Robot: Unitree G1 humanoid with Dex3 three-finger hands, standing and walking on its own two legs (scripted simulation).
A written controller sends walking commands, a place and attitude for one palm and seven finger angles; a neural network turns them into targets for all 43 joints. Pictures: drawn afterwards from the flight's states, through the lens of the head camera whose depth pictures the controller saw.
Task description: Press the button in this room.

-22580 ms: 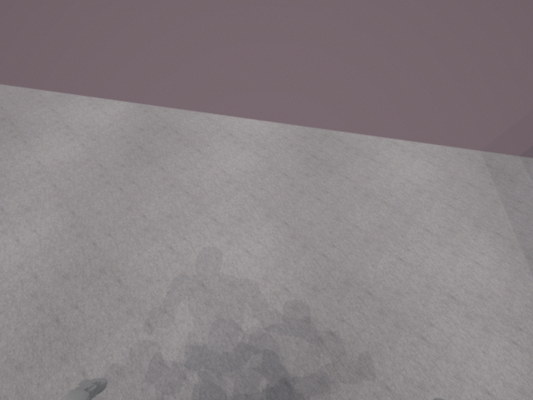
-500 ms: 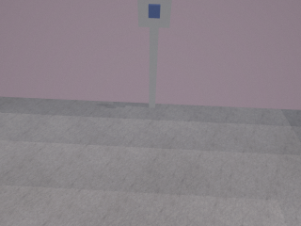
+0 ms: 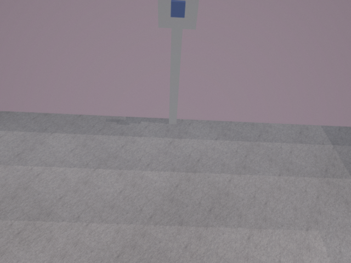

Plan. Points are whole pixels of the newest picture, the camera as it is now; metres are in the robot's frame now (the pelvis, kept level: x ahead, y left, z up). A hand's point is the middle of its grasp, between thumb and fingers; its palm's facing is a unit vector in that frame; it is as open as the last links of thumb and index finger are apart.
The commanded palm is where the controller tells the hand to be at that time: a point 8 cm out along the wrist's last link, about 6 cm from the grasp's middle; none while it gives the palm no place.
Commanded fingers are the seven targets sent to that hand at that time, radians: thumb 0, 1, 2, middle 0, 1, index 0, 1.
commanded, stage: walk to a spot facing it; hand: left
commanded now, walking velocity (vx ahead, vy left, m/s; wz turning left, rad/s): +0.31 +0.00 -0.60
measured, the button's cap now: (178, 8) +1.18 +0.09 +0.10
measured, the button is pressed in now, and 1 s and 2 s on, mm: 0 0 0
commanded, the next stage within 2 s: turn to face it in 0.90 s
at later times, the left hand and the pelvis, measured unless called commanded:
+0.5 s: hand (134, 196) +0.33 +0.15 -0.16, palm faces -0.32 -0.93 -0.18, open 7.4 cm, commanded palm none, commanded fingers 0.00 0.90 0.90 -0.20 -0.30 -0.20 -0.30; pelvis +0.14 +0.01 +0.00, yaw -18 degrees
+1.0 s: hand (160, 166) +0.44 +0.09 -0.16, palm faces -0.42 -0.87 -0.25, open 7.3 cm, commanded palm none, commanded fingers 0.00 0.90 0.90 -0.20 -0.30 -0.20 -0.30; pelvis +0.34 -0.09 +0.01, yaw -30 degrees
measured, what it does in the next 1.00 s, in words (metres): walks ahead, turning right: right foot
